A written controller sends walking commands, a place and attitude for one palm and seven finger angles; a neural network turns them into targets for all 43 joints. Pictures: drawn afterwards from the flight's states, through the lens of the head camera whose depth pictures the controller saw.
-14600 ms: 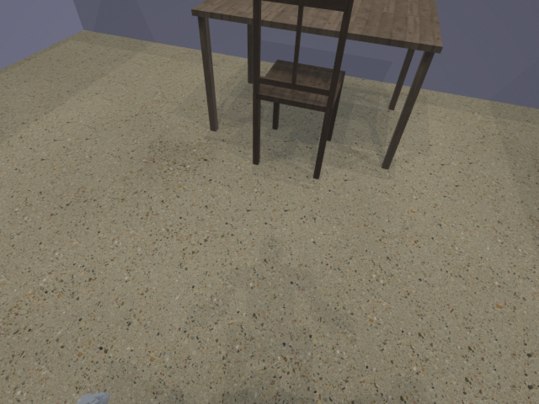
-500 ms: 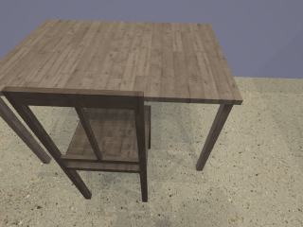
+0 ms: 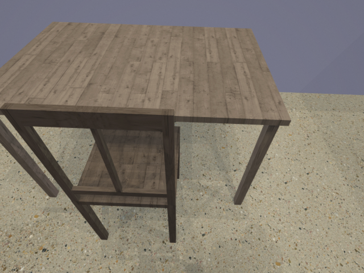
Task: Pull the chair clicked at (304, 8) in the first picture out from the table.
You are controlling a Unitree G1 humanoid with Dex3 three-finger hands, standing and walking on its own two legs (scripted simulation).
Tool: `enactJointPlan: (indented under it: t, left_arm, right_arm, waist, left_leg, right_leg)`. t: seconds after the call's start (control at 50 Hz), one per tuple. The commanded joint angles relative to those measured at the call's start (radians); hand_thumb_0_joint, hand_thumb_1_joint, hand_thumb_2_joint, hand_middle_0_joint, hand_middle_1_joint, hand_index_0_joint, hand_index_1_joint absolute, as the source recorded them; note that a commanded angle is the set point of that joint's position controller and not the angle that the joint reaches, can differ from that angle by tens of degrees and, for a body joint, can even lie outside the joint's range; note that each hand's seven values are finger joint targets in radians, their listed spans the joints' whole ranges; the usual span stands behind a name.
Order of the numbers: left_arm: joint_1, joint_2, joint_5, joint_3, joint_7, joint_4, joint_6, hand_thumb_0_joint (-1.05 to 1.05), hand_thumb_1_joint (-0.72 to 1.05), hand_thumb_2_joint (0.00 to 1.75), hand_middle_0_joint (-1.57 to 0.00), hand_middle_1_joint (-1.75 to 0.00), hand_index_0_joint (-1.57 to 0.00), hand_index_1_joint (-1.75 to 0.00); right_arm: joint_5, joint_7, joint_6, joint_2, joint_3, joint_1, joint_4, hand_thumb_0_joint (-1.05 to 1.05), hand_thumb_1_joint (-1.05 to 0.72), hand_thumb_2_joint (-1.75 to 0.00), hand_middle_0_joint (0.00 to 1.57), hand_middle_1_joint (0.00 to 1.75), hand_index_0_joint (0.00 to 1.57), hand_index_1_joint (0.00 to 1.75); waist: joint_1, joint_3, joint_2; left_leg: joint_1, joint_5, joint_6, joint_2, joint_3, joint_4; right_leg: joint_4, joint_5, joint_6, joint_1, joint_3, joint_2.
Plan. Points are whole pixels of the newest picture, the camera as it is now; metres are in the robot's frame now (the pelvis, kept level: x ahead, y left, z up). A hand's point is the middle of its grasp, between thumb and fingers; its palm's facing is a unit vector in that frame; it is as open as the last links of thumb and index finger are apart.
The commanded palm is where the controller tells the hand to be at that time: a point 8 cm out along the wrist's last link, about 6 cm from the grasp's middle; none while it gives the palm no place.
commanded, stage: look again from close up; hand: left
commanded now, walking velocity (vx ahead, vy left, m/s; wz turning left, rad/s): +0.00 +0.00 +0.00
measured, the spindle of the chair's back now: (109, 163) +0.42 +0.25 -0.07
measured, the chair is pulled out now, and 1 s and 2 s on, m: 0.00 0.00 0.00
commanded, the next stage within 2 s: raise the hand toward the chair's back in 0.22 s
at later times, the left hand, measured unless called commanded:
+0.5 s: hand out of the picture +0.13 +0.20 -0.08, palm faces +0.25 -0.95 -0.21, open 7.5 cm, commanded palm +0.10 +0.22 -0.07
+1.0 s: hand (100, 263) +0.15 +0.18 -0.04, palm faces +0.04 -1.00 -0.07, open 11.5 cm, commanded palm +0.12 +0.24 -0.06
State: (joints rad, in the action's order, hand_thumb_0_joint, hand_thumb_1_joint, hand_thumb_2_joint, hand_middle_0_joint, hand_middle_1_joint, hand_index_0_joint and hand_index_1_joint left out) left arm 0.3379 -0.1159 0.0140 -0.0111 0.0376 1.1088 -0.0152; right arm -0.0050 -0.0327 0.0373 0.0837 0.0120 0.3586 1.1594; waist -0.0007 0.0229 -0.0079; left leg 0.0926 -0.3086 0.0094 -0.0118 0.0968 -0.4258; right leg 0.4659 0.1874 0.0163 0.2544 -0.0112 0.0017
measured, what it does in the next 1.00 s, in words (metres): lowers itself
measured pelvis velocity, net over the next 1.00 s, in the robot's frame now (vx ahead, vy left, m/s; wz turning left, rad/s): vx -0.03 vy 0.00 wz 0.11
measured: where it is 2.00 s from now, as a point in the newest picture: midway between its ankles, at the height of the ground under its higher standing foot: outside the picture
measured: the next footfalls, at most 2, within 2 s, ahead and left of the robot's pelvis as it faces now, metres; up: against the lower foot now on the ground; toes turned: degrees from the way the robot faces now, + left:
none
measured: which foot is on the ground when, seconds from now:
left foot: down 0.00-1.00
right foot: down 0.00-1.00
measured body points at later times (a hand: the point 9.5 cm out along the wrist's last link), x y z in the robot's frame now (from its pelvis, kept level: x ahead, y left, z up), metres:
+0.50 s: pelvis +0.00 +0.01 -0.01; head -0.01 -0.01 +0.44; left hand +0.11 +0.25 -0.06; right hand +0.06 -0.23 -0.14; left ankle -0.05 +0.11 -0.74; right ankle +0.04 -0.11 -0.74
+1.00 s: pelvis -0.03 +0.00 -0.11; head +0.05 +0.02 +0.33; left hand +0.15 +0.24 -0.04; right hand +0.23 -0.16 -0.17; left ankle -0.05 +0.11 -0.74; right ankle +0.04 -0.11 -0.74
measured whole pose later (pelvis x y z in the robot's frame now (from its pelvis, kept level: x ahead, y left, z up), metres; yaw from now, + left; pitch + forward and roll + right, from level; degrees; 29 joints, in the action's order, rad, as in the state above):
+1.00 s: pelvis -0.03 +0.00 -0.11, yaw +6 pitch +16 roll -3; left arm 0.42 -0.20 -0.22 0.07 -0.29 -0.11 -0.56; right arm 0.00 0.01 0.24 0.20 0.04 0.11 0.49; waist 0.06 -0.13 0.02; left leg 0.95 -0.65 0.01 -0.01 -0.05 -1.31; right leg 1.21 0.48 0.03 1.02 -0.14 -0.05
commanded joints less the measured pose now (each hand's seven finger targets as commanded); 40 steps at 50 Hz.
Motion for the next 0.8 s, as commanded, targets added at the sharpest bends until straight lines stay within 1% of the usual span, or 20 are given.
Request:
enactJointPlan:
  t: [0.0,0.28,0.3,0.32,0.34,0.36,0.38,0.4,0.42,0.46,0.48,0.5,0.52,0.56,0.58,0.62,0.68,0.7,0.74,0.78]
  left_arm:
    - [0.073,-0.077,-0.003,0.012,0.009,-0.026,-0.009,0.00,0.90,0.90,-0.20,-0.30,-0.20,-0.30]
    - [0.080,-0.075,-0.003,0.010,0.009,-0.028,-0.009,0.00,0.90,0.90,-0.20,-0.30,-0.20,-0.30]
    - [0.120,-0.136,0.005,0.018,0.043,0.020,-0.018,0.00,0.90,0.90,-0.20,-0.30,-0.20,-0.30]
    - [-0.643,-0.297,-0.208,0.040,0.018,-1.511,-0.226,0.00,0.88,0.89,-0.20,-0.30,-0.20,-0.30]
    - [-0.317,-0.238,-0.128,0.054,0.072,-1.257,-0.146,0.00,0.85,0.88,-0.20,-0.29,-0.20,-0.29]
    - [-0.145,-0.088,-0.121,0.006,0.102,-0.930,-0.100,0.00,0.83,0.87,-0.19,-0.29,-0.19,-0.29]
    - [0.052,0.025,-0.135,-0.064,0.114,-0.847,-0.001,0.00,0.81,0.86,-0.19,-0.29,-0.19,-0.29]
    - [-0.079,0.033,-0.173,-0.124,0.095,-1.112,-0.014,0.00,0.78,0.85,-0.19,-0.28,-0.19,-0.28]
    - [-0.106,0.024,-0.177,-0.135,0.081,-1.188,-0.065,0.00,0.76,0.84,-0.19,-0.28,-0.19,-0.28]
    - [-0.067,0.017,-0.168,-0.126,0.068,-1.120,-0.133,0.00,0.71,0.82,-0.18,-0.27,-0.18,-0.27]
    - [-0.042,0.022,-0.156,-0.102,0.052,-1.030,-0.161,0.00,0.69,0.81,-0.18,-0.27,-0.18,-0.27]
    - [-0.042,0.039,-0.154,-0.092,0.021,-0.989,-0.213,0.00,0.67,0.80,-0.18,-0.26,-0.18,-0.26]
    - [0.080,0.036,-0.171,-0.050,-0.019,-0.943,-0.275,0.00,0.64,0.79,-0.17,-0.26,-0.17,-0.26]
    - [0.303,-0.017,-0.210,0.057,-0.112,-0.955,-0.404,0.00,0.60,0.77,-0.17,-0.25,-0.17,-0.25]
    - [0.371,-0.090,-0.211,0.154,-0.160,-0.916,-0.464,0.00,0.57,0.76,-0.17,-0.25,-0.17,-0.25]
    - [0.314,-0.128,-0.191,0.175,-0.242,-0.985,-0.596,0.00,0.53,0.74,-0.16,-0.24,-0.16,-0.24]
    - [0.300,-0.150,-0.137,0.170,-0.235,-1.078,-0.607,0.00,0.46,0.71,-0.16,-0.23,-0.16,-0.23]
    - [0.251,-0.123,-0.136,0.122,-0.230,-1.173,-0.603,0.00,0.43,0.70,-0.15,-0.23,-0.15,-0.23]
    - [0.149,-0.137,-0.158,0.125,-0.214,-1.317,-0.613,0.00,0.39,0.68,-0.15,-0.22,-0.15,-0.22]
    - [0.023,-0.169,-0.197,0.139,-0.209,-1.477,-0.643,0.00,0.34,0.66,-0.14,-0.21,-0.14,-0.21]
  right_arm:
    - [0.001,-0.006,0.004,0.073,-0.011,0.106,-0.003,0.00,-0.90,-0.90,0.20,0.30,0.20,0.30]
    - [0.002,-0.007,0.007,0.066,-0.010,0.107,0.000,0.00,-0.90,-0.90,0.20,0.30,0.20,0.30]
    - [0.005,0.002,0.006,0.151,-0.020,-0.042,-0.092,0.00,-0.90,-0.90,0.20,0.30,0.20,0.30]
    - [0.046,-0.043,0.166,0.356,-0.036,-0.059,-0.492,0.00,-0.90,-0.90,0.20,0.30,0.20,0.30]
    - [0.055,-0.070,0.261,0.258,-0.009,-0.171,-0.431,0.00,-0.90,-0.90,0.20,0.30,0.20,0.30]
    - [0.040,-0.067,0.281,0.251,-0.031,-0.130,-0.315,0.00,-0.90,-0.90,0.20,0.30,0.20,0.30]
    - [0.070,-0.049,0.288,0.215,-0.038,-0.087,-0.356,0.00,-0.90,-0.90,0.20,0.30,0.20,0.30]
    - [0.084,-0.047,0.310,0.249,-0.023,-0.096,-0.433,0.00,-0.90,-0.90,0.20,0.30,0.20,0.30]
    - [0.071,-0.061,0.343,0.275,-0.025,-0.132,-0.458,0.00,-0.90,-0.90,0.20,0.30,0.20,0.30]
    - [0.049,-0.067,0.373,0.299,-0.037,-0.128,-0.496,0.00,-0.90,-0.90,0.20,0.30,0.20,0.30]
    - [0.041,-0.056,0.369,0.301,-0.047,-0.122,-0.519,0.00,-0.90,-0.90,0.20,0.30,0.20,0.30]
    - [0.028,-0.040,0.370,0.296,-0.057,-0.123,-0.541,0.00,-0.90,-0.90,0.20,0.30,0.20,0.30]
    - [0.024,-0.025,0.372,0.290,-0.073,-0.139,-0.580,0.00,-0.90,-0.90,0.20,0.30,0.20,0.30]
    - [0.009,0.014,0.357,0.287,-0.092,-0.186,-0.657,0.00,-0.90,-0.90,0.20,0.30,0.20,0.30]
    - [0.009,0.039,0.334,0.291,-0.103,-0.194,-0.669,0.00,-0.90,-0.90,0.20,0.30,0.20,0.30]
    - [-0.005,0.072,0.295,0.292,-0.111,-0.252,-0.732,0.00,-0.90,-0.90,0.20,0.30,0.20,0.30]
    - [0.005,0.086,0.229,0.273,-0.115,-0.268,-0.801,0.00,-0.90,-0.90,0.20,0.30,0.20,0.30]
    - [0.009,0.086,0.217,0.270,-0.108,-0.281,-0.839,0.00,-0.90,-0.90,0.20,0.30,0.20,0.30]
    - [0.012,0.076,0.212,0.260,-0.105,-0.251,-0.861,0.00,-0.90,-0.90,0.20,0.30,0.20,0.30]
    - [0.003,0.058,0.216,0.266,-0.100,-0.205,-0.856,0.00,-0.90,-0.90,0.20,0.30,0.20,0.30]
  waist:
    - [-0.004,0.090,0.009]
    - [-0.003,0.081,0.021]
    - [0.035,0.112,0.026]
    - [-0.090,-0.412,0.187]
    - [-0.015,-0.345,0.255]
    - [-0.022,-0.233,0.179]
    - [-0.025,-0.127,0.092]
    - [-0.046,-0.064,0.029]
    - [-0.053,-0.063,-0.015]
    - [-0.083,0.023,-0.212]
    - [-0.083,0.080,-0.249]
    - [-0.067,0.055,-0.297]
    - [-0.024,0.022,-0.310]
    - [0.053,-0.096,-0.262]
    - [0.086,-0.139,-0.162]
    - [0.074,-0.180,-0.016]
    - [0.097,-0.218,0.086]
    - [0.085,-0.254,0.112]
    - [0.060,-0.340,0.161]
    - [-0.001,-0.400,0.144]
  left_leg:
    - [0.102,0.097,0.023,-0.090,-0.100,0.107]
    - [0.093,0.113,0.026,-0.095,-0.102,0.113]
    - [0.200,0.183,-0.004,-0.118,-0.050,-0.065]
    - [0.009,0.207,0.010,0.005,-0.087,0.049]
    - [0.041,0.278,0.015,-0.003,-0.066,0.056]
    - [0.117,0.195,-0.004,-0.019,-0.061,0.035]
    - [0.209,0.095,-0.003,-0.023,-0.095,0.047]
    - [0.226,0.024,0.010,-0.022,-0.115,0.033]
    - [0.218,-0.016,0.018,-0.020,-0.114,-0.005]
    - [0.317,-0.072,0.030,0.007,-0.135,-0.089]
    - [0.381,-0.092,0.021,0.019,-0.130,-0.135]
    - [0.431,-0.101,0.013,0.029,-0.128,-0.187]
    - [0.487,-0.108,0.002,0.028,-0.119,-0.225]
    - [0.552,-0.059,-0.019,0.046,-0.086,-0.293]
    - [0.572,-0.010,-0.034,0.055,-0.070,-0.324]
    - [0.635,0.042,-0.042,0.068,-0.055,-0.421]
    - [0.704,0.075,-0.031,0.067,-0.047,-0.479]
    - [0.704,0.077,-0.023,0.060,-0.043,-0.494]
    - [0.695,0.087,-0.013,0.045,-0.063,-0.532]
    - [0.673,0.118,-0.004,0.031,-0.101,-0.596]
  right_leg:
    - [-0.090,-0.063,0.030,-0.003,0.112,-0.088]
    - [-0.084,-0.080,0.029,-0.009,0.107,-0.085]
    - [-0.019,-0.386,0.020,-0.042,0.088,-0.150]
    - [0.020,-0.169,0.011,-0.172,0.072,-0.048]
    - [0.057,-0.059,0.044,-0.142,0.036,-0.012]
    - [0.033,-0.018,0.022,-0.072,-0.013,-0.025]
    - [0.019,0.051,0.008,-0.002,-0.032,-0.032]
    - [0.018,0.092,0.004,0.034,-0.030,-0.026]
    - [0.017,0.137,-0.003,0.070,-0.034,-0.032]
    - [0.029,0.254,-0.012,0.195,-0.045,-0.025]
    - [0.048,0.304,-0.010,0.265,-0.050,-0.031]
    - [0.090,0.343,-0.012,0.311,-0.059,-0.032]
    - [0.137,0.370,-0.007,0.323,-0.064,-0.033]
    - [0.226,0.296,0.010,0.262,-0.062,-0.028]
    - [0.279,0.207,0.027,0.229,-0.054,-0.030]
    - [0.405,0.052,0.042,0.269,-0.055,-0.031]
    - [0.503,-0.025,0.053,0.318,-0.036,-0.029]
    - [0.521,-0.027,0.050,0.342,-0.027,-0.026]
    - [0.544,-0.013,0.046,0.379,-0.015,-0.021]
    - [0.580,-0.031,0.034,0.435,-0.011,-0.006]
